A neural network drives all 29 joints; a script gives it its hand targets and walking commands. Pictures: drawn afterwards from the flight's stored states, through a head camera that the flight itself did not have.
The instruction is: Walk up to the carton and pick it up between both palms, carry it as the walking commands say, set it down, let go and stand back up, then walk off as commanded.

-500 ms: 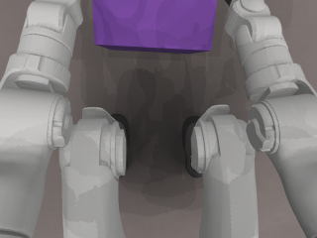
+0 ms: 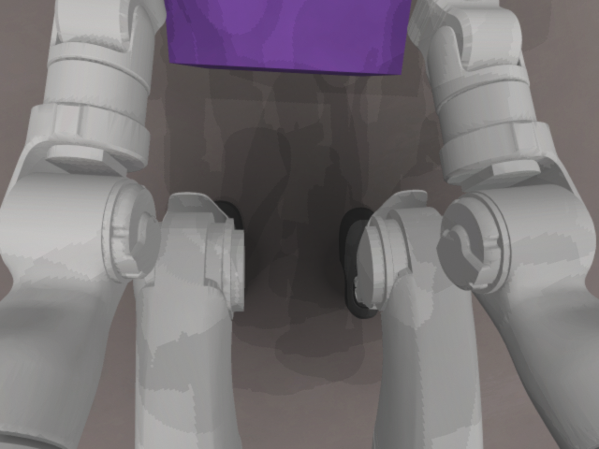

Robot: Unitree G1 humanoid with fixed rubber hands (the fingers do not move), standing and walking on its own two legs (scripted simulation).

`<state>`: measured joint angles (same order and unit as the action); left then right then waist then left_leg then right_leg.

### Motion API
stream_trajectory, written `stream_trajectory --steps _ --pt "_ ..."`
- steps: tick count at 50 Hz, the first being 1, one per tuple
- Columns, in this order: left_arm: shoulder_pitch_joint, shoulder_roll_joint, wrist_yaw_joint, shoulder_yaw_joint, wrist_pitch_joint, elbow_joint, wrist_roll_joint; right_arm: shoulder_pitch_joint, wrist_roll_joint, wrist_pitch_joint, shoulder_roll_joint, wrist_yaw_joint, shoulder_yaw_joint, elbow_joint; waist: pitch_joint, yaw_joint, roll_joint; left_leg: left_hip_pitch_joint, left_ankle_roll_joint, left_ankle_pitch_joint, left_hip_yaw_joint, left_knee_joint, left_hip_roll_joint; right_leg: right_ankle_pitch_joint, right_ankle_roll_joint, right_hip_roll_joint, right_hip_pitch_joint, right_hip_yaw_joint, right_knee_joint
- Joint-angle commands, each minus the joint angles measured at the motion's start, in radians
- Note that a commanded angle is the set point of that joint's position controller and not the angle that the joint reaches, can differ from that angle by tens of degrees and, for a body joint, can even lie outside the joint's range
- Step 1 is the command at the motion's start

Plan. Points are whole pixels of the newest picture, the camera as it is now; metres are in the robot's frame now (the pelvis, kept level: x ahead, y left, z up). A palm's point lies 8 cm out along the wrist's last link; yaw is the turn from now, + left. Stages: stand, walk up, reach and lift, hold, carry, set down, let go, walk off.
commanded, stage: reach and lift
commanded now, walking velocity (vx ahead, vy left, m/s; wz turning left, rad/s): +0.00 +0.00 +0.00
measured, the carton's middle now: out of the picture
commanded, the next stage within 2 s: none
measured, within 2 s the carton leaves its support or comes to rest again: neither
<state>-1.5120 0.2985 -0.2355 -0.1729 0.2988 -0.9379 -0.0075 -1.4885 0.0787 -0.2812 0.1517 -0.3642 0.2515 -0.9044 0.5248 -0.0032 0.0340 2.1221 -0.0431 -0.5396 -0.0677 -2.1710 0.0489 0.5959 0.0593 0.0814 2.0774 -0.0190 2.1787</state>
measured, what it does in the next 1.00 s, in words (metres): rises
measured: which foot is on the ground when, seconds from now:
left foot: down 0.00-1.00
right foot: down 0.00-1.00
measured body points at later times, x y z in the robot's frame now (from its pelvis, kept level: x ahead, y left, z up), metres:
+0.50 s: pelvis -0.02 +0.00 +0.04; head +0.34 +0.02 +0.30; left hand +0.56 +0.17 -0.08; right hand +0.53 -0.13 -0.09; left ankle +0.13 +0.13 -0.35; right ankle +0.12 -0.13 -0.35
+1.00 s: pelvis -0.03 +0.00 +0.08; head +0.31 +0.02 +0.37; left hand +0.53 +0.17 -0.02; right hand +0.51 -0.13 -0.02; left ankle +0.13 +0.13 -0.35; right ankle +0.12 -0.13 -0.35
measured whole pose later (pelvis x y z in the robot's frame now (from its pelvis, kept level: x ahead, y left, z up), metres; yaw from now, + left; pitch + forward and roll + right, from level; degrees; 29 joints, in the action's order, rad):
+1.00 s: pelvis -0.03 +0.00 +0.08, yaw +2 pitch +22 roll -2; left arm -1.41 0.21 -0.19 -0.26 0.44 -0.75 0.08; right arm -1.30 -0.03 -0.45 0.04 -0.35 0.37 -0.57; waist 0.52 -0.01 -0.01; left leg 1.82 -0.05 -0.45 -0.09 -1.89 0.07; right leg 0.52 0.04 0.06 1.77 -0.01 1.90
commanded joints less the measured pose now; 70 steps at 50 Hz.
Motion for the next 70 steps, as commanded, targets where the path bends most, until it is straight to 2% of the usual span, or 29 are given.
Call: stream_trajectory --steps 1,3,5,7,8,9,10,12,14,17,20,25,27,30,32,39,40,43,45,46,49,52,59,60,64,66,67,68,70 --pt "-0.647 -1.074 0.438 0.364 -0.062 0.286 -0.136 -0.741 0.111 0.066 -0.979 0.472 -0.384 0.347 -2.157 0.011 -0.14 -0.836 0.033 0.478 0.16 0.166 0.066 -0.477 -0.042 0.076 -0.648 0.105 -0.18" --pt "-0.66 -1.069 0.426 0.375 -0.066 0.347 -0.142 -0.725 0.119 0.059 -0.98 0.472 -0.39 0.367 -2.227 -0.008 -0.136 -0.904 0.032 0.515 0.144 0.175 0.071 -0.486 -0.034 0.082 -0.648 0.122 -0.18" --pt "-0.646 -1.1 0.413 0.423 -0.057 0.412 -0.17 -0.746 0.134 0.058 -0.982 0.463 -0.451 0.484 -2.381 0.004 -0.144 -0.991 0.028 0.601 0.143 0.168 0.079 -0.558 -0.036 0.086 -0.726 0.108 -0.184" --pt "-0.608 -1.093 0.41 0.376 -0.043 0.287 -0.129 -0.751 0.092 0.053 -0.934 0.469 -0.399 0.4 -2.184 -0.013 -0.148 -0.928 0.031 0.488 0.136 0.202 0.074 -0.436 -0.04 0.078 -0.614 0.121 -0.206" --pt "-0.589 -1.093 0.405 0.392 -0.043 0.328 -0.127 -0.74 0.105 0.052 -0.949 0.471 -0.419 0.442 -2.233 0.007 -0.15 -0.964 0.031 0.506 0.135 0.214 0.077 -0.45 -0.035 0.081 -0.624 0.121 -0.211" --pt "-0.559 -1.125 0.402 0.405 -0.037 0.343 -0.137 -0.778 0.119 0.053 -0.937 0.469 -0.464 0.53 -2.319 -0.017 -0.131 -1.026 0.028 0.552 0.134 0.209 0.08 -0.488 -0.032 0.088 -0.666 0.128 -0.22" --pt "-0.592 -1.119 0.398 0.407 -0.033 0.348 -0.151 -0.791 0.108 0.045 -0.911 0.464 -0.453 0.527 -2.325 -0.04 -0.123 -1.042 0.027 0.545 0.122 0.214 0.088 -0.468 -0.034 0.084 -0.666 0.134 -0.222" --pt "-0.601 -1.111 0.389 0.405 -0.022 0.317 -0.138 -0.786 0.096 0.037 -0.892 0.463 -0.44 0.506 -2.256 -0.032 -0.152 -1.02 0.024 0.475 0.124 0.226 0.085 -0.407 -0.041 0.079 -0.614 0.122 -0.243" --pt "-0.556 -1.138 0.386 0.384 -0.011 0.281 -0.123 -0.796 0.086 0.033 -0.888 0.465 -0.436 0.516 -2.25 -0.05 -0.117 -1.031 0.03 0.452 0.108 0.249 0.089 -0.378 -0.038 0.079 -0.612 0.134 -0.257" --pt "-0.59 -1.152 0.372 0.397 -0.005 0.335 -0.128 -0.837 0.091 0.024 -0.871 0.461 -0.46 0.583 -2.335 -0.052 -0.125 -1.088 0.028 0.467 0.11 0.261 0.094 -0.389 -0.042 0.082 -0.651 0.129 -0.275" --pt "-0.593 -1.151 0.374 0.357 0.008 0.295 -0.11 -0.851 0.082 0.011 -0.881 0.467 -0.454 0.535 -2.246 -0.044 -0.103 -1.043 0.032 0.371 0.112 0.294 0.09 -0.309 -0.04 0.072 -0.624 0.126 -0.317" --pt "-0.589 -1.176 0.392 0.335 0.029 0.257 -0.092 -0.825 0.048 -0.012 -0.914 0.478 -0.428 0.497 -2.256 -0.072 -0.078 -0.977 0.04 0.307 0.11 0.318 0.095 -0.281 -0.036 0.075 -0.658 0.132 -0.339" --pt "-0.604 -1.212 0.391 0.379 0.036 0.317 -0.107 -0.806 0.058 -0.022 -0.934 0.481 -0.45 0.529 -2.364 -0.067 -0.125 -1.061 0.03 0.368 0.123 0.329 0.1 -0.336 -0.038 0.078 -0.699 0.125 -0.353" --pt "-0.603 -1.185 0.399 0.352 0.046 0.305 -0.09 -0.817 0.061 -0.046 -0.977 0.491 -0.46 0.515 -2.349 -0.027 -0.096 -1.022 0.036 0.322 0.138 0.343 0.1 -0.298 -0.037 0.075 -0.709 0.11 -0.378" --pt "-0.597 -1.194 0.401 0.358 0.056 0.328 -0.099 -0.844 0.084 -0.059 -1.0 0.49 -0.492 0.568 -2.432 -0.032 -0.062 -1.045 0.041 0.342 0.132 0.35 0.105 -0.327 -0.029 0.082 -0.778 0.118 -0.384" --pt "-0.566 -1.225 0.409 0.395 0.08 0.352 -0.112 -0.81 0.088 -0.081 -1.022 0.493 -0.53 0.589 -2.467 -0.012 -0.088 -1.089 0.043 0.356 0.126 0.395 0.115 -0.344 -0.034 0.084 -0.821 0.1 -0.423" --pt "-0.626 -1.19 0.409 0.422 0.074 0.443 -0.13 -0.821 0.104 -0.09 -1.041 0.493 -0.55 0.611 -2.531 -0.015 -0.057 -1.103 0.043 0.396 0.129 0.395 0.121 -0.395 -0.028 0.088 -0.874 0.098 -0.428" --pt "-0.576 -1.219 0.406 0.411 0.094 0.366 -0.127 -0.864 0.113 -0.09 -1.015 0.485 -0.556 0.644 -2.513 0.002 -0.09 -1.137 0.04 0.363 0.132 0.411 0.12 -0.35 -0.031 0.086 -0.871 0.092 -0.452" --pt "-0.571 -1.244 0.414 0.398 0.095 0.357 -0.116 -0.822 0.088 -0.09 -1.02 0.492 -0.532 0.595 -2.473 -0.011 -0.095 -1.117 0.044 0.317 0.119 0.431 0.114 -0.304 -0.034 0.081 -0.855 0.093 -0.461" --pt "-0.553 -1.25 0.416 0.406 0.092 0.373 -0.123 -0.805 0.081 -0.093 -1.01 0.493 -0.534 0.608 -2.477 -0.046 -0.07 -1.108 0.042 0.332 0.116 0.43 0.117 -0.332 -0.033 0.085 -0.87 0.095 -0.471" --pt "-0.591 -1.25 0.421 0.4 0.086 0.36 -0.125 -0.824 0.078 -0.092 -1.032 0.495 -0.522 0.586 -2.456 -0.056 -0.074 -1.108 0.042 0.294 0.118 0.45 0.118 -0.299 -0.035 0.082 -0.87 0.102 -0.49" --pt "-0.619 -1.259 0.417 0.432 0.093 0.381 -0.134 -0.778 0.065 -0.098 -1.017 0.499 -0.5 0.547 -2.472 -0.084 -0.125 -1.16 0.029 0.292 0.101 0.465 0.112 -0.293 -0.05 0.084 -0.836 0.097 -0.497" --pt "-0.57 -1.266 0.428 0.387 0.095 0.342 -0.112 -0.774 0.078 -0.113 -1.092 0.519 -0.517 0.529 -2.458 -0.033 -0.083 -1.158 0.042 0.231 0.107 0.523 0.118 -0.236 -0.038 0.082 -0.904 0.086 -0.556" --pt "-0.554 -1.304 0.429 0.386 0.1 0.314 -0.1 -0.762 0.062 -0.105 -1.062 0.521 -0.502 0.513 -2.429 -0.067 -0.108 -1.173 0.034 0.208 0.094 0.52 0.11 -0.206 -0.047 0.079 -0.861 0.094 -0.554" --pt "-0.561 -1.301 0.419 0.418 0.108 0.378 -0.133 -0.824 0.103 -0.111 -1.067 0.514 -0.565 0.629 -2.586 -0.046 -0.094 -1.268 0.037 0.295 0.095 0.538 0.119 -0.277 -0.043 0.085 -0.965 0.082 -0.579" --pt "-0.556 -1.288 0.417 0.397 0.109 0.366 -0.117 -0.775 0.083 -0.12 -1.06 0.52 -0.533 0.558 -2.515 -0.056 -0.074 -1.25 0.041 0.247 0.074 0.562 0.113 -0.236 -0.044 0.089 -0.939 0.092 -0.585" --pt "-0.549 -1.301 0.418 0.4 0.102 0.389 -0.129 -0.787 0.096 -0.119 -1.097 0.518 -0.559 0.587 -2.529 -0.033 -0.058 -1.261 0.04 0.266 0.082 0.57 0.117 -0.252 -0.042 0.088 -0.963 0.081 -0.599" --pt "-0.561 -1.302 0.415 0.441 0.11 0.396 -0.141 -0.796 0.103 -0.112 -1.061 0.518 -0.565 0.618 -2.562 -0.058 -0.098 -1.31 0.036 0.267 0.075 0.566 0.116 -0.254 -0.049 0.089 -0.958 0.087 -0.593" --pt "-0.58 -1.299 0.413 0.437 0.104 0.443 -0.154 -0.777 0.109 -0.123 -1.07 0.52 -0.569 0.61 -2.579 -0.051 -0.095 -1.343 0.032 0.285 0.073 0.589 0.114 -0.274 -0.045 0.087 -1.003 0.081 -0.612"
